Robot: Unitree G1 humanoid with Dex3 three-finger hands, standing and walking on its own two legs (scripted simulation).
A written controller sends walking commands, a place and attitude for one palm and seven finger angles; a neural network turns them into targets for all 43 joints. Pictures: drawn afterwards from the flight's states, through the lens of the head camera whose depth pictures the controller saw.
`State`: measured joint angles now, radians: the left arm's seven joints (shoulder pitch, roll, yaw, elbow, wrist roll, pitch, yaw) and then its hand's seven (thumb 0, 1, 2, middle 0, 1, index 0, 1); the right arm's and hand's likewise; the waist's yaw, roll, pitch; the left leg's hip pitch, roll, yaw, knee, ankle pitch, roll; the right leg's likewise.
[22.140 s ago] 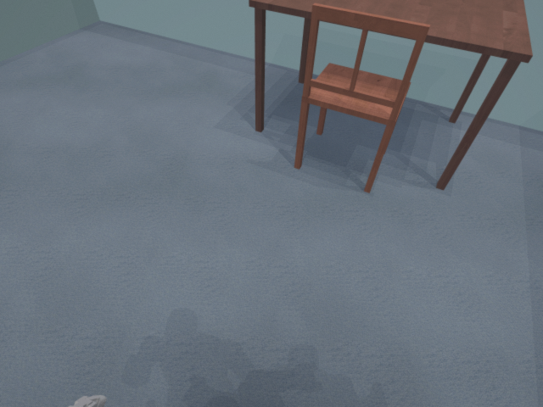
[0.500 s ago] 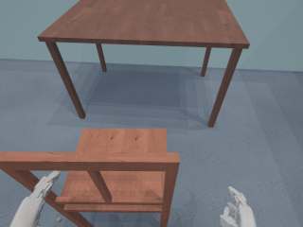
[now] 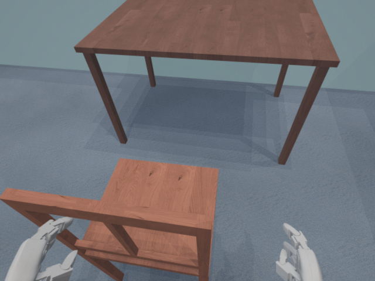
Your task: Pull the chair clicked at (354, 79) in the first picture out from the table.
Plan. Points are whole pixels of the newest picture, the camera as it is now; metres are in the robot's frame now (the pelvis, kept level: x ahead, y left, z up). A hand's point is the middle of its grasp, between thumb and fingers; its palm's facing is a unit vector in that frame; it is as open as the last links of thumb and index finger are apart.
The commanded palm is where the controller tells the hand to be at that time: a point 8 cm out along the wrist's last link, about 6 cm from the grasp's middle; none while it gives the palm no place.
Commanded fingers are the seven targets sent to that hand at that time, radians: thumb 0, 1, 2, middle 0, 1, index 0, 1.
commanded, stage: draw the hand back to the body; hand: left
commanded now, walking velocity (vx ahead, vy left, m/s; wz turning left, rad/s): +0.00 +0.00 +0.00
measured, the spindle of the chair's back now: (123, 237) +0.22 +0.21 -0.10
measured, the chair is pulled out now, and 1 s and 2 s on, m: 0.61 0.57 0.57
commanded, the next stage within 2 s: step back with the hand held close in 0.38 s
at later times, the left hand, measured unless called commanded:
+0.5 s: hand (56, 203) +0.19 +0.24 +0.16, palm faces +0.40 -0.80 -0.45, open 7.3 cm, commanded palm +0.13 +0.28 +0.19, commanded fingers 0.00 0.90 0.90 -0.20 -0.30 -0.20 -0.30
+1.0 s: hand (13, 230) +0.14 +0.28 +0.16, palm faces +0.33 -0.78 -0.52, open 7.4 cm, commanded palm +0.08 +0.32 +0.19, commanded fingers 0.00 0.90 0.90 -0.20 -0.30 -0.20 -0.30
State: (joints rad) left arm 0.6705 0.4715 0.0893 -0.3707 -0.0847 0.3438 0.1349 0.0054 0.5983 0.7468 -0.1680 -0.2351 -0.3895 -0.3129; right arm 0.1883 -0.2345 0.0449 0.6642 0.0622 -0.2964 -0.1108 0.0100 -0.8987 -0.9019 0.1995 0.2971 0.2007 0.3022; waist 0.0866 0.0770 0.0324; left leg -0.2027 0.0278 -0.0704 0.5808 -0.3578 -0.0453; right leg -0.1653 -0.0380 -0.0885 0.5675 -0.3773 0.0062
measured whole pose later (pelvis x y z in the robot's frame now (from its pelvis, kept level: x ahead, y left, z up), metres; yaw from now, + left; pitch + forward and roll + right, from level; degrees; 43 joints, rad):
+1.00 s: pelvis -0.08 +0.03 +0.00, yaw -4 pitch +0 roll +0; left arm 0.59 0.42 0.39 -0.52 -0.05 -0.09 0.17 0.02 0.89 0.89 -0.21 -0.30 -0.21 -0.31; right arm 0.17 -0.17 -0.01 0.60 0.04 -0.03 -0.11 0.01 -0.90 -0.90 0.20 0.30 0.20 0.30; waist 0.01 0.03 0.06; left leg -0.31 0.02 0.01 0.53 -0.21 -0.01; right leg -0.30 -0.04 -0.01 0.51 -0.20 0.04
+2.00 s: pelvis -0.14 +0.02 -0.01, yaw -2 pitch +1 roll -3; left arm 0.56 0.43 0.47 -0.58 -0.04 -0.25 0.16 0.01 0.89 0.90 -0.21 -0.30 -0.21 -0.31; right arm 0.16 -0.18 -0.01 0.63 0.00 -0.17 -0.08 0.01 -0.90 -0.90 0.20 0.30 0.20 0.30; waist 0.00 0.03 0.07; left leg -0.54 0.06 -0.07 0.69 -0.22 -0.02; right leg -0.39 0.03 -0.03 0.63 -0.26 0.01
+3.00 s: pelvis -0.28 +0.01 +0.01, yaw -3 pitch -2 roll -1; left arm 0.57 0.40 0.41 -0.44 -0.03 -0.21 0.17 0.01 0.89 0.90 -0.21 -0.30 -0.21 -0.31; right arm 0.23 -0.18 0.00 0.62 0.03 -0.12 -0.06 0.01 -0.90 -0.90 0.20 0.30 0.20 0.30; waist 0.00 0.02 0.00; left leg -0.22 0.03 0.00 0.50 -0.26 0.00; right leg -0.22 -0.02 -0.05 0.42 -0.17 0.02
